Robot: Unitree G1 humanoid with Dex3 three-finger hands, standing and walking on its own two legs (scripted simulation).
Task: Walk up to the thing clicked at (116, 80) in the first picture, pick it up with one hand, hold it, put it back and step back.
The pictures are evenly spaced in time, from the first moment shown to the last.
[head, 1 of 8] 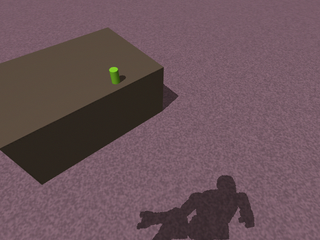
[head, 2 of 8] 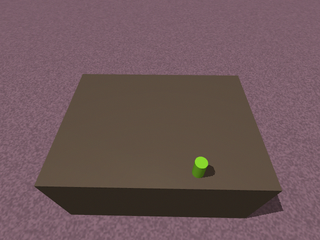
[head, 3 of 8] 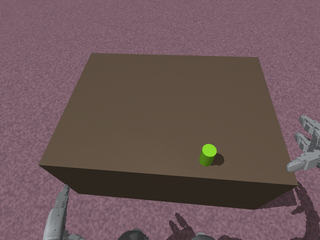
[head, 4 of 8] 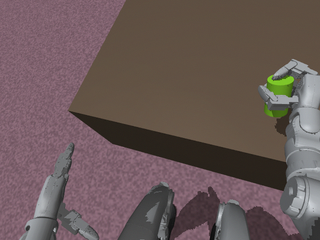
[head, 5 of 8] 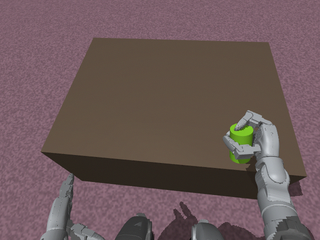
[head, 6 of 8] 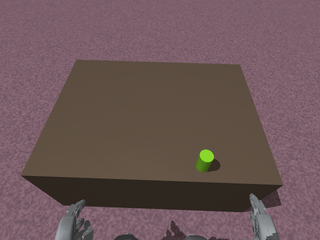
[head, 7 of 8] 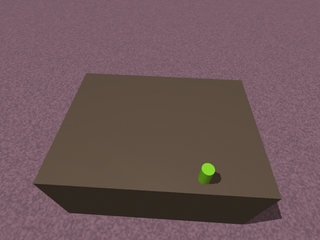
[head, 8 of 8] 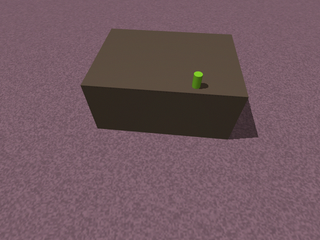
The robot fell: no
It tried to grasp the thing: yes
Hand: right
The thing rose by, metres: 0.27
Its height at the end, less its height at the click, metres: +0.00
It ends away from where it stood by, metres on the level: 0.03
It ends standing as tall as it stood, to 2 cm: yes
